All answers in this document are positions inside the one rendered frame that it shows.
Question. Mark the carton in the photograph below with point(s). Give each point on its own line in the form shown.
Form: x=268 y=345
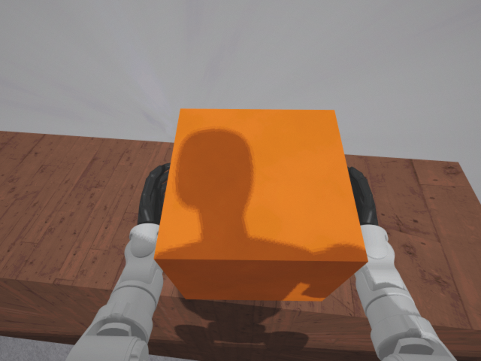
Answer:
x=259 y=206

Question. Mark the left robot upper arm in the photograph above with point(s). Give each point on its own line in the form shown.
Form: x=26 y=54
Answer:
x=110 y=348

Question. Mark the pedestal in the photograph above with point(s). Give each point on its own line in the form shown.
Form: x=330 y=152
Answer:
x=68 y=204

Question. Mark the right robot forearm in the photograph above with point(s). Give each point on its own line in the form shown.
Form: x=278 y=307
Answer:
x=397 y=326

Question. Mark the left robot forearm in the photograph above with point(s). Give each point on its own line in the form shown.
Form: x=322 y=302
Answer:
x=129 y=310

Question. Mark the robot right hand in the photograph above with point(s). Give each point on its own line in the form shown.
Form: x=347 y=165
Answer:
x=363 y=196

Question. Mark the robot left hand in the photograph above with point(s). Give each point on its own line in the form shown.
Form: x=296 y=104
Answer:
x=152 y=198

